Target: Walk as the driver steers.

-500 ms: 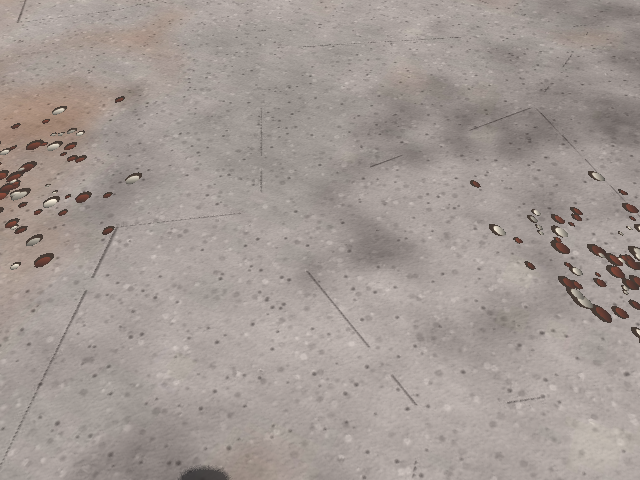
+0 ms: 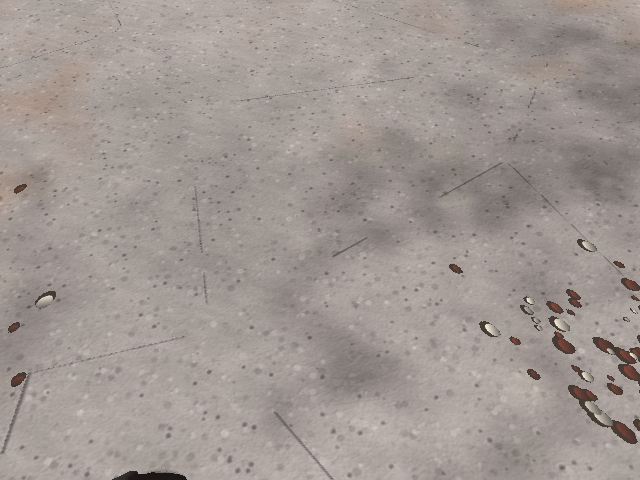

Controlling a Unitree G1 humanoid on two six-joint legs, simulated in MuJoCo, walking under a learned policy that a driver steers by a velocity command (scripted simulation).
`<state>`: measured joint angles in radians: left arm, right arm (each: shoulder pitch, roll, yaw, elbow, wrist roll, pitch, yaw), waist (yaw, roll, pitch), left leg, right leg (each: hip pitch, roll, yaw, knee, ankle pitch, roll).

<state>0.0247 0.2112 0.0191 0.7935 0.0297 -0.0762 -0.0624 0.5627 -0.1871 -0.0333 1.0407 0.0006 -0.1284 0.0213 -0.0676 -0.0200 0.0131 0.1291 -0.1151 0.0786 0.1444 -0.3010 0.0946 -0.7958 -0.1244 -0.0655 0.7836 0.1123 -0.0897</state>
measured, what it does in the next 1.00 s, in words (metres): walks ahead, turning left: right foot, then left foot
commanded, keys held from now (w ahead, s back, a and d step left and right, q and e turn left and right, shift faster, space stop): w+shift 0.52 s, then w+q+shift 0.20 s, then q+shift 0.28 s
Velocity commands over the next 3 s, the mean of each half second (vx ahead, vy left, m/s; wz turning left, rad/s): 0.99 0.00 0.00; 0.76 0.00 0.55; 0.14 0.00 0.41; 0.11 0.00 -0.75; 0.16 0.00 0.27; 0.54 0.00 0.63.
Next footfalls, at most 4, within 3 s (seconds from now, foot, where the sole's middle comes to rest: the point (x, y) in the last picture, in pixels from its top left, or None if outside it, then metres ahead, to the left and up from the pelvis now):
0.14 right None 0.35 -0.08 -0.77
0.60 left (278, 344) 0.81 0.08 -0.77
1.00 right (301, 215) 1.22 0.00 -0.77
1.40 left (222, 264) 1.06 0.22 -0.77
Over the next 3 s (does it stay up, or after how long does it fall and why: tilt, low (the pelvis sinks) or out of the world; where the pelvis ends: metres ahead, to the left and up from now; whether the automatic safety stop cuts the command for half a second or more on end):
stays up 1.27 0.16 0.01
